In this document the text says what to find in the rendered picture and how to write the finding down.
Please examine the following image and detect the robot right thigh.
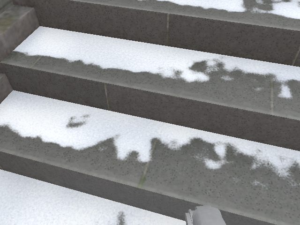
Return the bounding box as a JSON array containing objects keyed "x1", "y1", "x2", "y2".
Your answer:
[{"x1": 185, "y1": 204, "x2": 226, "y2": 225}]

